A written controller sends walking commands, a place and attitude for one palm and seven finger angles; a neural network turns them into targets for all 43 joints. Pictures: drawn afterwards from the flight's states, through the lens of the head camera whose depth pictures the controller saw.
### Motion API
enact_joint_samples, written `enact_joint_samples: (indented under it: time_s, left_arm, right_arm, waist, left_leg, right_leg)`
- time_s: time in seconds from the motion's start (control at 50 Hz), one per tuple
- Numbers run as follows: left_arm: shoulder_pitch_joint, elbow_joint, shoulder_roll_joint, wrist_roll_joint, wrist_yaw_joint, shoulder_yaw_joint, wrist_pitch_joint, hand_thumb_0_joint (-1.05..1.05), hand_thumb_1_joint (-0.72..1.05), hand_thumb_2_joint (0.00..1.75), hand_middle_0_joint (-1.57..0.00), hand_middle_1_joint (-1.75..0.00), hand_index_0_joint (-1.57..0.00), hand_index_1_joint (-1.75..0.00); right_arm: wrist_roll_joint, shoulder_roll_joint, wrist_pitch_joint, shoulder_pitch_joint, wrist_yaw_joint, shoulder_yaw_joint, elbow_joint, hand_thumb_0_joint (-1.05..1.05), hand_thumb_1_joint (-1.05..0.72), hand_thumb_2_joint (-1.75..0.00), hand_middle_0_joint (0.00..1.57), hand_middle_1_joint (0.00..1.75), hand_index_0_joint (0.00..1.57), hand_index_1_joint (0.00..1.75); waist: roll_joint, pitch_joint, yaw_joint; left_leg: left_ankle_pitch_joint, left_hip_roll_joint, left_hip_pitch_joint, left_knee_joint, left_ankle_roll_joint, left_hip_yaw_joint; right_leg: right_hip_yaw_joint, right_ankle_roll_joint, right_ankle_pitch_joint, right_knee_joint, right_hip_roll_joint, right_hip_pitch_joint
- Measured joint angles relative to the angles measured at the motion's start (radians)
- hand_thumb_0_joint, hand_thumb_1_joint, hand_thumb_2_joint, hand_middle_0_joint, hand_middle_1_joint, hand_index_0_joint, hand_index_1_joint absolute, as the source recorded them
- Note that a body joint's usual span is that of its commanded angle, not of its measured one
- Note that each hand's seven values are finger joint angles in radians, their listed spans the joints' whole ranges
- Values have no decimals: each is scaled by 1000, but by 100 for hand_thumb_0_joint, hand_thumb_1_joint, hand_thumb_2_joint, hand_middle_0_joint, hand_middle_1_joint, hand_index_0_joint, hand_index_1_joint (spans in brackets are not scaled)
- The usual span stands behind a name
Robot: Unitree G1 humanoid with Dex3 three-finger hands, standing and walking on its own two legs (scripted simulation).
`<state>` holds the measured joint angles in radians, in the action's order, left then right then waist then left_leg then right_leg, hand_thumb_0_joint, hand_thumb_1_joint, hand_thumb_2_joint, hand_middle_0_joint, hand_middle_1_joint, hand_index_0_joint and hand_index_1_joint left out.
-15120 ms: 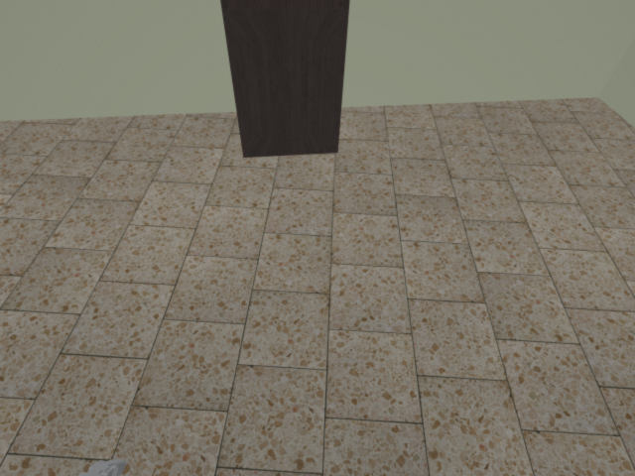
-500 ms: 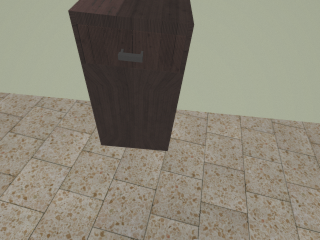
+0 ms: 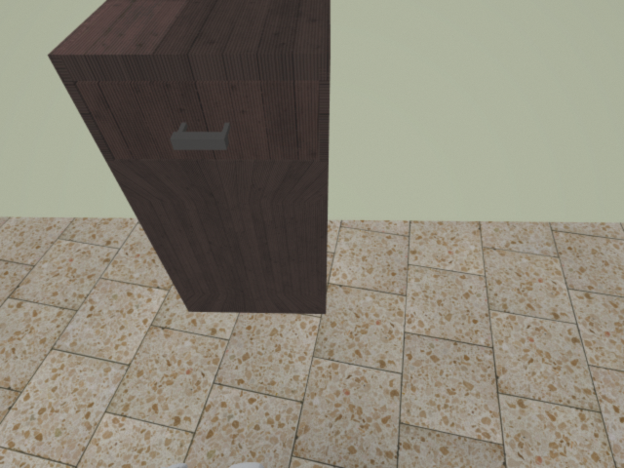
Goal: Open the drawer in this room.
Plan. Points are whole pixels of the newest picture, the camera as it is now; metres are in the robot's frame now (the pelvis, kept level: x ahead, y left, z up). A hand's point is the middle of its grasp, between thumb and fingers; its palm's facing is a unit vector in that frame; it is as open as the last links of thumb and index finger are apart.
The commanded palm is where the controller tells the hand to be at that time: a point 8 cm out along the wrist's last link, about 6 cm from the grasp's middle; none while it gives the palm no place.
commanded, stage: take the last steps up to it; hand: left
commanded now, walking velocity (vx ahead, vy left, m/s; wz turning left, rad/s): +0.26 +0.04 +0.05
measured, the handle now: (202, 134) +0.70 +0.24 +0.03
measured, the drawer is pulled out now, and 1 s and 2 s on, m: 0.00 0.00 0.00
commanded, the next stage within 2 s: come to a stop and stand still in 0.28 s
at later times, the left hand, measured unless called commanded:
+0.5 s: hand out of the picture +0.12 +0.22 -0.18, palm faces +0.07 -0.98 -0.16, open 7.4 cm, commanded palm none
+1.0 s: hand (203, 400) +0.24 +0.19 -0.14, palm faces +0.04 -0.95 -0.31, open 7.3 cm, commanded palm none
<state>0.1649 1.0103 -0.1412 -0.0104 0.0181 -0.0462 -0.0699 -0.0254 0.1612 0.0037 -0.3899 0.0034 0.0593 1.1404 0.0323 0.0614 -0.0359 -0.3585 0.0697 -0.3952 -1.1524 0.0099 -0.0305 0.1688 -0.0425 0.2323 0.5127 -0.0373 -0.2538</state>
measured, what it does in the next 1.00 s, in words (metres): walks ahead: left foot, then right foot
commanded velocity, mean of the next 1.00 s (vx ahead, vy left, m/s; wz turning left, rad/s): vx -0.03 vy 0.03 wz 0.01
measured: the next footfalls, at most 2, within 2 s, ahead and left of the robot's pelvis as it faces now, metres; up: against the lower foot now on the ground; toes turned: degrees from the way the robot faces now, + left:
left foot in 0.32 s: +0.21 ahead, +0.15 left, +0.00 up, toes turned +8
right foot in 0.74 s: +0.19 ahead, -0.06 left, +0.00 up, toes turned -3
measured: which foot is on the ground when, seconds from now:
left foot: up 0.00-0.30, down 0.32-0.74, up 0.76-1.00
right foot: down 0.00-0.32, up 0.34-0.72, down 0.74-1.00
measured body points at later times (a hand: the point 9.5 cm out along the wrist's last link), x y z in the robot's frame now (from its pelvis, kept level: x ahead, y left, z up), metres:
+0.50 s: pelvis +0.15 +0.05 +0.01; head +0.18 +0.07 +0.45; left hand +0.12 +0.27 -0.16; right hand +0.24 -0.18 -0.13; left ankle +0.17 +0.14 -0.74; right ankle +0.13 -0.09 -0.68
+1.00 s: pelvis +0.17 -0.01 +0.01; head +0.21 -0.05 +0.45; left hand +0.24 +0.24 -0.12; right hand +0.22 -0.26 -0.17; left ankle +0.10 +0.15 -0.65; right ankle +0.21 -0.10 -0.74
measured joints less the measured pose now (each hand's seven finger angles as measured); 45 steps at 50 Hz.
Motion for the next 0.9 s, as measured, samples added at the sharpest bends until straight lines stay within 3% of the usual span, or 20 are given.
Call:
enact_joint_samples:
  time_s: [0.06,0.14,0.26,0.32,0.38,0.44,0.56,0.68,0.74,0.78,0.82,0.9]
  left_arm:
    - [54,24,-20,-7,8,-6,-1,-2,95,90,-20,-30,-20,-30]
    - [126,68,-28,-13,1,3,1,-2,95,90,-20,-30,-20,-30]
    - [209,116,-18,-19,-7,11,10,-1,93,90,-20,-30,-20,-30]
    - [246,132,-12,-16,-8,10,23,0,92,90,-20,-30,-20,-30]
    - [238,145,-13,-11,-7,14,48,0,92,90,-20,-30,-20,-30]
    - [205,141,-16,-10,-8,14,57,0,91,90,-20,-30,-20,-30]
    - [106,84,-27,-7,9,13,78,0,91,90,-20,-30,-19,-30]
    - [22,13,-48,-11,10,0,102,0,92,90,-20,-30,-20,-30]
    - [10,-16,-59,-13,8,-2,87,0,91,90,-20,-30,-20,-30]
    - [-5,-19,-52,-16,10,3,75,0,91,90,-20,-30,-20,-30]
    - [-15,-23,-42,-15,12,8,72,0,91,90,-20,-30,-20,-30]
    - [-27,-34,-24,-13,19,13,76,0,91,90,-20,-30,-20,-30]
  right_arm:
    - [-6,15,0,60,-5,9,-43,1,-91,-90,19,30,20,30]
    - [-6,27,2,142,-15,12,-87,1,-91,-90,19,30,20,30]
    - [-1,27,14,233,-27,1,-122,0,-91,-90,19,30,20,30]
    - [-2,24,37,252,-26,-12,-139,0,-91,-90,19,30,20,30]
    - [-6,3,58,267,-11,-25,-145,0,-91,-90,19,30,20,30]
    - [-3,-21,56,246,6,-38,-135,0,-91,-90,19,30,20,30]
    - [9,-14,32,227,38,-29,-94,-2,-95,-90,20,30,21,30]
    - [-2,-11,-16,217,33,-9,-79,-1,-93,-90,20,30,21,30]
    - [-1,0,-31,208,25,3,-83,0,-92,-90,20,30,20,30]
    - [7,20,-43,214,22,13,-91,0,-91,-90,20,30,20,30]
    - [11,37,-60,221,25,19,-97,0,-91,-90,20,30,20,30]
    - [9,65,-72,231,18,22,-101,0,-91,-90,19,30,20,30]
  waist:
    - [0,-27,10]
    - [-3,-45,30]
    - [-24,-39,78]
    - [-37,-34,93]
    - [-67,-9,94]
    - [-69,-3,82]
    - [-81,5,57]
    - [-60,29,40]
    - [-43,32,38]
    - [-9,44,30]
    - [7,52,24]
    - [16,58,31]
  left_leg:
    - [71,33,-87,69,-22,-14]
    - [125,53,-122,219,-39,-28]
    - [118,32,-48,460,-29,-53]
    - [165,9,53,609,-10,-73]
    - [119,-16,72,570,25,-100]
    - [112,-26,130,626,23,-111]
    - [137,-48,213,732,22,-112]
    - [95,-24,215,685,-11,-103]
    - [52,-10,188,613,-38,-104]
    - [-56,-11,134,481,-40,-61]
    - [-165,-48,71,299,-38,-3]
    - [-137,-87,-7,51,-53,35]
  right_leg:
    - [10,-4,-11,-78,11,56]
    - [12,2,-8,-142,19,116]
    - [11,36,48,-148,7,180]
    - [7,62,125,-58,-14,177]
    - [-54,41,265,271,-43,50]
    - [-83,43,247,491,-43,-81]
    - [-113,81,133,331,-52,-148]
    - [-105,68,133,235,-28,-120]
    - [-94,46,5,92,-22,-55]
    - [-83,12,49,109,-7,-61]
    - [-77,-2,61,106,-10,-60]
    - [-79,-7,19,46,-18,-47]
